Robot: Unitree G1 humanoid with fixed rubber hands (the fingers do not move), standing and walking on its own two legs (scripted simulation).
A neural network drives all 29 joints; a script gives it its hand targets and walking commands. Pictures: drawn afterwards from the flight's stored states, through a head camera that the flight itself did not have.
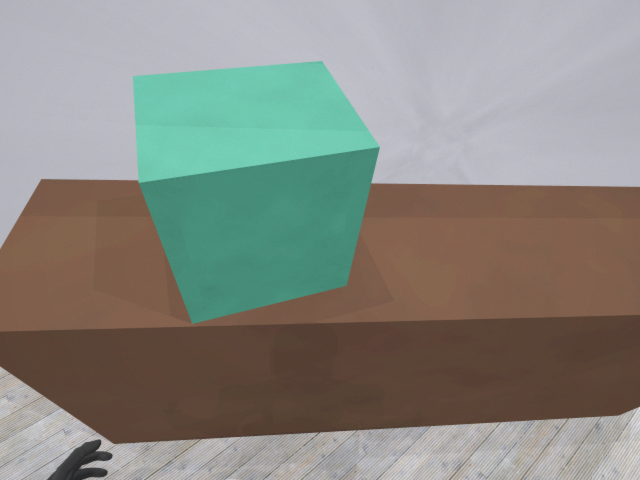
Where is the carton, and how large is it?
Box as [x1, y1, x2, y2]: [133, 61, 379, 323]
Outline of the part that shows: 321,61 133,76 138,180 192,323 346,285 379,146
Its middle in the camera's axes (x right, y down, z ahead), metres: -0.10 -0.06 +0.56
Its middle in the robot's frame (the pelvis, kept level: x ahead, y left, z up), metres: +0.47 +0.10 +0.07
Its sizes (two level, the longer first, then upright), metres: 0.248 0.200 0.282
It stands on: a pedestal, 0.69 m high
